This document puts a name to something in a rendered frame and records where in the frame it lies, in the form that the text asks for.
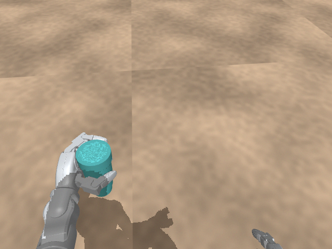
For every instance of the left robot arm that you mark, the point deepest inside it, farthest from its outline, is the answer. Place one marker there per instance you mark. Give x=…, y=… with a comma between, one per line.
x=60, y=216

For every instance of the cup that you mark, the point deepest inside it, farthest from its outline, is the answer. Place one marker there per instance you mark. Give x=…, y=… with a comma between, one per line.
x=94, y=158

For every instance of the right robot hand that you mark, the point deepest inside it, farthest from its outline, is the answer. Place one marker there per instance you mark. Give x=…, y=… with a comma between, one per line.
x=266, y=240

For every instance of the left robot hand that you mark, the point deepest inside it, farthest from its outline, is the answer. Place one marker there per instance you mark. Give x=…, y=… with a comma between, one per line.
x=69, y=174

